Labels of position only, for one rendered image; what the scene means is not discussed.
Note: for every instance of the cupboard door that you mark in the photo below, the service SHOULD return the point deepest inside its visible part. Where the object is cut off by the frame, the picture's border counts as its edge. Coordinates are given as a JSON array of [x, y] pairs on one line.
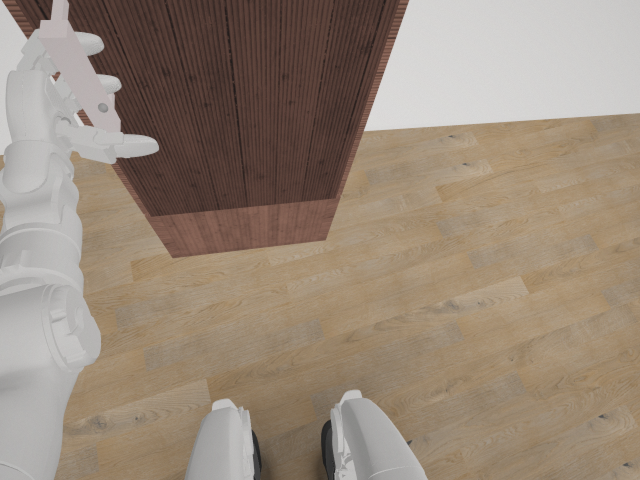
[[252, 102]]

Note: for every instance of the handle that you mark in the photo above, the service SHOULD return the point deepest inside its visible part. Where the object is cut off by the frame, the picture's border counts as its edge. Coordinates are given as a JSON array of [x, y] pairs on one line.
[[61, 43]]

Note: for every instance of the right robot shin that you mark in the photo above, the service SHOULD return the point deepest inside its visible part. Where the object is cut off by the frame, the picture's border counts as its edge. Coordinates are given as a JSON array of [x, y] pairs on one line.
[[345, 469]]

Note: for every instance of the left robot forearm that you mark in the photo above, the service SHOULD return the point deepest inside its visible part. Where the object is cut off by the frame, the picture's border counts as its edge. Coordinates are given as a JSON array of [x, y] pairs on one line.
[[41, 236]]

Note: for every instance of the left robot hand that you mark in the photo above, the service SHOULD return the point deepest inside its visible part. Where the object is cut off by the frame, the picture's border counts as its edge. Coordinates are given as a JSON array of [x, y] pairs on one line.
[[35, 107]]

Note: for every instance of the robot left upper arm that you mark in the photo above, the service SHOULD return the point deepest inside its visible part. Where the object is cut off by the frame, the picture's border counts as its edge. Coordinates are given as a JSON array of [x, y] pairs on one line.
[[47, 336]]

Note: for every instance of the left robot thigh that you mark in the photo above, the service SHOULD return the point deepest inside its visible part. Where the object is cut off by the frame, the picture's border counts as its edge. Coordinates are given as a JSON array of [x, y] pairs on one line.
[[223, 441]]

